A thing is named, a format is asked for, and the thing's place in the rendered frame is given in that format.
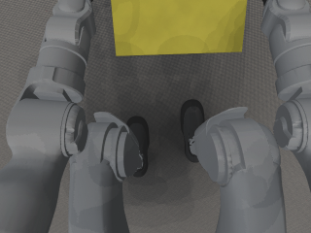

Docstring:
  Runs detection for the right robot upper arm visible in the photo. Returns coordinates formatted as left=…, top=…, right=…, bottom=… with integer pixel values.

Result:
left=273, top=97, right=311, bottom=192

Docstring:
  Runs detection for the carton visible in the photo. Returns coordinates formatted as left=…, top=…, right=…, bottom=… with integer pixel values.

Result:
left=111, top=0, right=247, bottom=56

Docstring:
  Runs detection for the right robot forearm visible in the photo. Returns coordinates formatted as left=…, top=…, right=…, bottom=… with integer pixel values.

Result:
left=260, top=0, right=311, bottom=102

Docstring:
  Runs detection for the robot left shin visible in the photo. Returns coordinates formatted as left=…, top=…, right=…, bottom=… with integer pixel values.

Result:
left=69, top=112, right=144, bottom=177

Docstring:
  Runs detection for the left robot forearm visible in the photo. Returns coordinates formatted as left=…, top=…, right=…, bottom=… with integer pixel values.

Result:
left=6, top=0, right=97, bottom=147

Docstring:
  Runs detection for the left robot upper arm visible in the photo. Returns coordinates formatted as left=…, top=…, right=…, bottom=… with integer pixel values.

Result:
left=0, top=98, right=88, bottom=233

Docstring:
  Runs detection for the right robot thigh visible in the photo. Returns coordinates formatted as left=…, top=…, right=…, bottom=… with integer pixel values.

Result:
left=202, top=117, right=287, bottom=233

